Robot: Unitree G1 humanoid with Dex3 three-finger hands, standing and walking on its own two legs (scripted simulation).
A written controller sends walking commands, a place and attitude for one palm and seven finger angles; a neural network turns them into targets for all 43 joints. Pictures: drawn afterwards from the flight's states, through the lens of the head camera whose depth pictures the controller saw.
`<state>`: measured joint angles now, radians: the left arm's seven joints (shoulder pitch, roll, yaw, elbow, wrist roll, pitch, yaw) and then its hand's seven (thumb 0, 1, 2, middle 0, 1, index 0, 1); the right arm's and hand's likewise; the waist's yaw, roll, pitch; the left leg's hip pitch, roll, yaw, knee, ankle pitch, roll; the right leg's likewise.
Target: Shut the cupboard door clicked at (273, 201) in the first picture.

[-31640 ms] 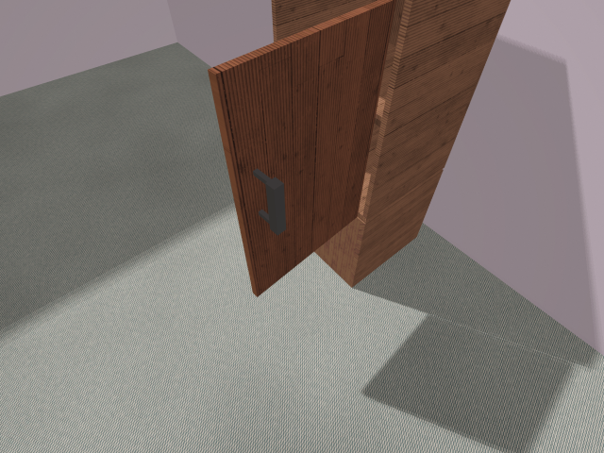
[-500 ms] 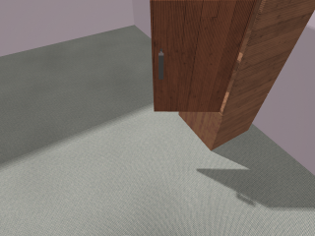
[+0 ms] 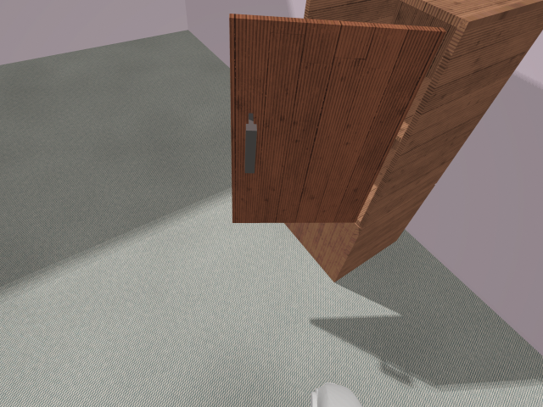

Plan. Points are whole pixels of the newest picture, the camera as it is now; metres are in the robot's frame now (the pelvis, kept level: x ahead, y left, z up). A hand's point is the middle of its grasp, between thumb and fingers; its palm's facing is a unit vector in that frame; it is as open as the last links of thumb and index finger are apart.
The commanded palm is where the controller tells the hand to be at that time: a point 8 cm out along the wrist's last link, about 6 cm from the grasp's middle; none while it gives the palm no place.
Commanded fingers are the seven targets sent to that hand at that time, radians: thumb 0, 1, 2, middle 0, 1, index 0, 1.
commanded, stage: take the last steps up to it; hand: left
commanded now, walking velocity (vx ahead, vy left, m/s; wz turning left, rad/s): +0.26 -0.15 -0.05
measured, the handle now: (250, 143) +0.64 +0.09 -0.01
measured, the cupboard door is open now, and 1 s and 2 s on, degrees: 59 59 59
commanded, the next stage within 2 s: come to a stop and stand still in 0.20 s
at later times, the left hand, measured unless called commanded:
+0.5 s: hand (242, 337) +0.26 +0.06 -0.16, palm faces -0.03 -0.97 -0.24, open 7.2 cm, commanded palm none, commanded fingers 0.00 0.90 0.90 -0.20 -0.30 -0.20 -0.30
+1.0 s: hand (169, 401) +0.16 +0.17 -0.18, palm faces +0.04 -0.96 -0.29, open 7.4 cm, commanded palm none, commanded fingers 0.00 0.90 0.90 -0.20 -0.30 -0.20 -0.30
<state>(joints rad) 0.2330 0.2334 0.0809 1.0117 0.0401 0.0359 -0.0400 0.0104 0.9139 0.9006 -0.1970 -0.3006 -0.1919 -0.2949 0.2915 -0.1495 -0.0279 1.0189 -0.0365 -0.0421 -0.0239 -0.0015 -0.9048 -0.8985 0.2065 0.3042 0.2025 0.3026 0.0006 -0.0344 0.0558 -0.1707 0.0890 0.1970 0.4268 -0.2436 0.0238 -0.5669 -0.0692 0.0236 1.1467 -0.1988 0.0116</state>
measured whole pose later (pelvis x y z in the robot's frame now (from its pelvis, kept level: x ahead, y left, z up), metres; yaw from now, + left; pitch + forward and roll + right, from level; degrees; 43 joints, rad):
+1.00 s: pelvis +0.13 -0.04 -0.02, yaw -1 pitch -3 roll +1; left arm 0.30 0.20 0.02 0.99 0.03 0.07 0.04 0.01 0.91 0.90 -0.20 -0.30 -0.20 -0.30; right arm 0.23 -0.20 -0.03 0.88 -0.03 0.04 -0.01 0.00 -0.91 -0.90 0.20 0.30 0.20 0.30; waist 0.03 0.03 0.00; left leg -0.18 -0.03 0.07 0.57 -0.35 0.04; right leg -0.37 -0.07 0.00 0.68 -0.36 0.00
